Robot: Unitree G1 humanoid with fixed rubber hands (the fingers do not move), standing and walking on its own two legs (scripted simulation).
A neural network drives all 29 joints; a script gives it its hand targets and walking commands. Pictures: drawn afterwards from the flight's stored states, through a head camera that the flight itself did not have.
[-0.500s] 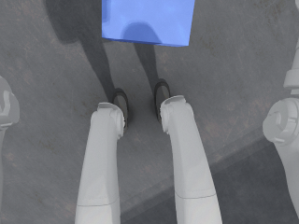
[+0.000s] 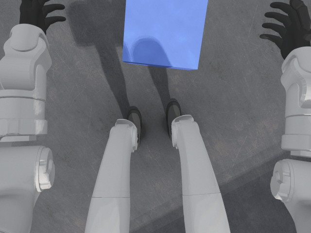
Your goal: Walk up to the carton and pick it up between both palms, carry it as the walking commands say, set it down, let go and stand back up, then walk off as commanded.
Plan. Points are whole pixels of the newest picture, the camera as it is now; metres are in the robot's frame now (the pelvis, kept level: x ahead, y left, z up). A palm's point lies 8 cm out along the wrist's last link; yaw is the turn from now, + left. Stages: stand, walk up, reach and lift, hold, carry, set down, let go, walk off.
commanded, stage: let go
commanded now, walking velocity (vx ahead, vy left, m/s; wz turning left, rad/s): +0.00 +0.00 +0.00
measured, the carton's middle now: (162, 36) +0.54 -0.05 -0.58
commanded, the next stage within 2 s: stand in 1.20 s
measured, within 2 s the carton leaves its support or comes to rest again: neither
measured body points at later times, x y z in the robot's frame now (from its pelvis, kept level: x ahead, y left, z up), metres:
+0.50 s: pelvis +0.06 -0.02 +0.08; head +0.17 -0.02 +0.52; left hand +0.34 +0.20 +0.00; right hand +0.29 -0.25 +0.00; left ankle +0.08 +0.10 -0.64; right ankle +0.12 -0.10 -0.64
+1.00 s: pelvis +0.10 +0.00 +0.10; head +0.12 -0.01 +0.55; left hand +0.27 +0.24 +0.03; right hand +0.28 -0.24 +0.02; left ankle +0.08 +0.10 -0.64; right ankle +0.12 -0.10 -0.64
